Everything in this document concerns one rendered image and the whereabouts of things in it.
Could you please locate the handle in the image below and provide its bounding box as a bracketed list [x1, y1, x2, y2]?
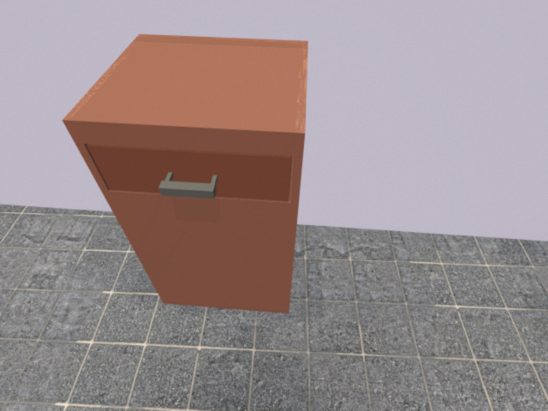
[158, 172, 217, 199]

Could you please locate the drawer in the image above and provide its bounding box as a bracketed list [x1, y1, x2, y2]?
[87, 144, 292, 201]

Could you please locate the cabinet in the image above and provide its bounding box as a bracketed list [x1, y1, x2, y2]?
[63, 34, 308, 313]

